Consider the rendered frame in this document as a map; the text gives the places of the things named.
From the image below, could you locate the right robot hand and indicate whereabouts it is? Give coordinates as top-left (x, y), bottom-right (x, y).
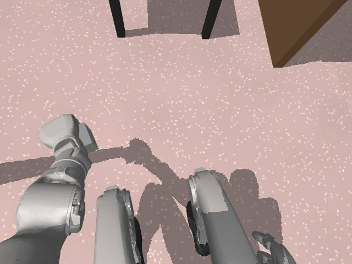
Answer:
top-left (252, 231), bottom-right (296, 264)

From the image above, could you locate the left robot hand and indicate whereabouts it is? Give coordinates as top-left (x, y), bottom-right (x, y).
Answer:
top-left (38, 114), bottom-right (80, 149)

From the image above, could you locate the left robot foot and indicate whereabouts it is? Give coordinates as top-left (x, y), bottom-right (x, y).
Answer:
top-left (133, 217), bottom-right (145, 264)

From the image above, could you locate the right robot foot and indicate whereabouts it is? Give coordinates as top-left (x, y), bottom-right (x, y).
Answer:
top-left (186, 201), bottom-right (210, 256)

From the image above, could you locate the cube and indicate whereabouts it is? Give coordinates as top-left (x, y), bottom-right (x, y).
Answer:
top-left (79, 122), bottom-right (98, 153)

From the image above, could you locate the left robot arm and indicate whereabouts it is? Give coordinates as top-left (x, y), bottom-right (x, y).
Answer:
top-left (0, 135), bottom-right (92, 264)

